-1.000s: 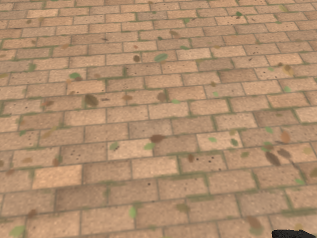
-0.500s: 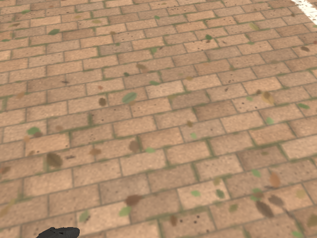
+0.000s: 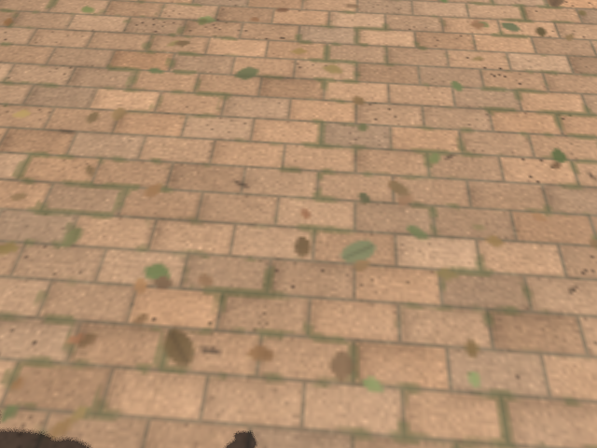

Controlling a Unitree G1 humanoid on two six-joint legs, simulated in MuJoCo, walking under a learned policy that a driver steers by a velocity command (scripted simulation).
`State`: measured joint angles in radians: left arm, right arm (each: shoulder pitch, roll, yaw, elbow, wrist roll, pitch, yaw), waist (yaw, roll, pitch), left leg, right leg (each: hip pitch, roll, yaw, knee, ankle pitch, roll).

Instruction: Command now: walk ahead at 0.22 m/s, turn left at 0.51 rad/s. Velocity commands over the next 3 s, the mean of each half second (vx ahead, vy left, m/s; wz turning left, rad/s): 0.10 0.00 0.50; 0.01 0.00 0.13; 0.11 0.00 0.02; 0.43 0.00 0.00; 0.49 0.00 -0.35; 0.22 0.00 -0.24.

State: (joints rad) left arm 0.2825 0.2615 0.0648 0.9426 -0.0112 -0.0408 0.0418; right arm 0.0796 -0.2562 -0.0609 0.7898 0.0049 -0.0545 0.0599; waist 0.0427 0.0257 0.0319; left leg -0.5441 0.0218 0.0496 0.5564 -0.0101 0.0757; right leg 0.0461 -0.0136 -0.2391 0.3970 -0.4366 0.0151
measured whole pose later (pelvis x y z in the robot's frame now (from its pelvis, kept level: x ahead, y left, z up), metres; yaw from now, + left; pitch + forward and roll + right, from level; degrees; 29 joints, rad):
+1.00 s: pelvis +0.13 -0.01 +0.01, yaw +18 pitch -1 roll +0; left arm 0.19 0.25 0.04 0.87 0.01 -0.01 0.02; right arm 0.20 -0.23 -0.04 0.79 -0.01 0.01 -0.01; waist 0.02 -0.02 0.02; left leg -0.20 -0.02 -0.06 0.53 -0.31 0.00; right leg -0.24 -0.03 0.04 0.51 -0.25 0.05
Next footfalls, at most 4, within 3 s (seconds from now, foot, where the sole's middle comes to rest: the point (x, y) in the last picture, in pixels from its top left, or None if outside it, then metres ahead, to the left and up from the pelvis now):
0.02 left None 0.18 0.09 -0.76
0.50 right None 0.23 -0.13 -0.76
0.80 left None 0.12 0.12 -0.76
1.96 left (218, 412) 0.52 0.22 -0.76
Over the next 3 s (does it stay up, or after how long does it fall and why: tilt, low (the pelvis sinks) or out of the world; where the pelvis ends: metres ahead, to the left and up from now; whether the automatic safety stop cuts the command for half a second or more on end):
stays up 0.91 0.16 0.01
